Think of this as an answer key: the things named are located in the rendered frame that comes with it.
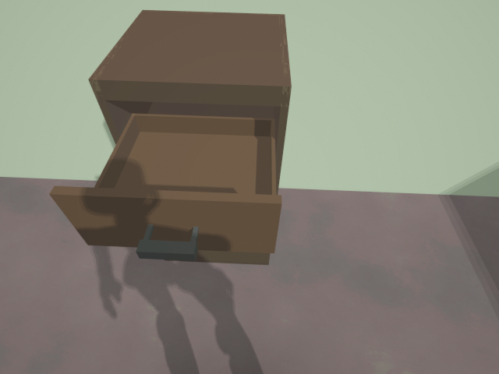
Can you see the drawer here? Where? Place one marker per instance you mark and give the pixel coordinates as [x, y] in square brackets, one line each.
[177, 172]

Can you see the cabinet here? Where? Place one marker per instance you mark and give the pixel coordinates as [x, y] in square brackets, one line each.
[224, 64]

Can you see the handle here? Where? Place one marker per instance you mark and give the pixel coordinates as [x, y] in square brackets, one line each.
[173, 250]

